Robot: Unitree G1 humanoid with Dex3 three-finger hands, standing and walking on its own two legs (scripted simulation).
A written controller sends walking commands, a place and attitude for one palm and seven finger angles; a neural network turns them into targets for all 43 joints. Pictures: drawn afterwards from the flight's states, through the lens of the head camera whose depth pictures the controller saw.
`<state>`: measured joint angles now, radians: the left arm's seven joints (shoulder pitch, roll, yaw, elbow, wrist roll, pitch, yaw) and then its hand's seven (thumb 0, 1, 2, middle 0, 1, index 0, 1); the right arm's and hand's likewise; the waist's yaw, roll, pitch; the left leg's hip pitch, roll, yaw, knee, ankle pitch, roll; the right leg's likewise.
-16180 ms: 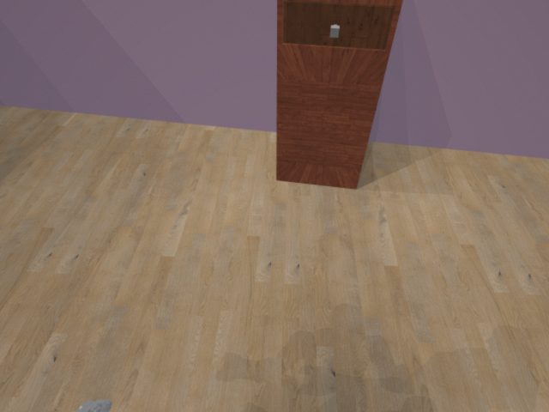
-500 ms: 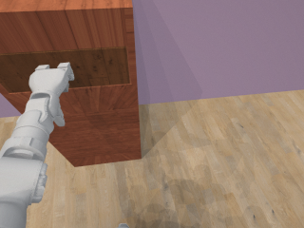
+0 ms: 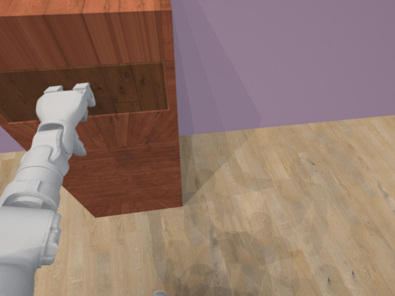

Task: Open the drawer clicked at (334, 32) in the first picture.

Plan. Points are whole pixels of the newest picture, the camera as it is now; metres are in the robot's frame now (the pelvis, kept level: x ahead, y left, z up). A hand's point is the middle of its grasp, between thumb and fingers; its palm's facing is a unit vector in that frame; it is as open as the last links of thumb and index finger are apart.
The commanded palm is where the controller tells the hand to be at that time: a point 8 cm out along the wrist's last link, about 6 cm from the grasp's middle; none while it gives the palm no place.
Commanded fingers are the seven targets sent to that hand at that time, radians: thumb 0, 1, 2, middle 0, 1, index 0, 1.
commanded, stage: close the thumb around the handle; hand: left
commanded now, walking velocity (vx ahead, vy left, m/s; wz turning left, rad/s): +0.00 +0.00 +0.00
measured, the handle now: (78, 106) +0.51 +0.24 +0.07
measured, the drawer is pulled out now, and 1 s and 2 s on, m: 0.00 0.04 0.10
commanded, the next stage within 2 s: pull the drawer open in 0.46 s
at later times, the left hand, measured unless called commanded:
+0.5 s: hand (75, 126) +0.47 +0.25 +0.05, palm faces -0.05 -0.03 -1.00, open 6.5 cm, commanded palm +0.46 +0.25 +0.11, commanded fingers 0.00 0.90 0.90 -0.40 -1.35 -0.40 -1.35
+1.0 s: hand (73, 141) +0.43 +0.24 +0.05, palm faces -0.01 -0.06 -1.00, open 6.3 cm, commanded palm +0.42 +0.25 +0.11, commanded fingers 0.00 0.90 0.90 -0.40 -1.35 -0.40 -1.35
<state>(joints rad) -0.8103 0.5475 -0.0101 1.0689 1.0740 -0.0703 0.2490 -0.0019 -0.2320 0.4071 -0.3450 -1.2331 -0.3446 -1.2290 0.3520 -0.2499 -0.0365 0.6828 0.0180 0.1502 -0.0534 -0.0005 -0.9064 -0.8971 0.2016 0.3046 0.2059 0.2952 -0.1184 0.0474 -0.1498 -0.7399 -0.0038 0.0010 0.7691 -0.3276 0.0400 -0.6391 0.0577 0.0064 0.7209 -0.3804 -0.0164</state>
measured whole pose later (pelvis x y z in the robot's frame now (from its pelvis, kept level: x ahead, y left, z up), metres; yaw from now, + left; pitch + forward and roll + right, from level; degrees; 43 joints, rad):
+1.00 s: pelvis +0.03 +0.00 +0.01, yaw -1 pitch +14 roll -1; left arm -0.45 0.47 0.00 0.70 1.02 -0.03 0.24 0.02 0.59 0.79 -0.42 -1.35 -0.40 -1.35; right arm 0.28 -0.25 -0.07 0.66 0.02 0.18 -0.03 0.00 -0.91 -0.90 0.20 0.30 0.20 0.29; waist -0.06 0.05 -0.16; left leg -0.60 -0.01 0.02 0.70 -0.35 0.04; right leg -0.51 0.05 0.03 0.66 -0.40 -0.02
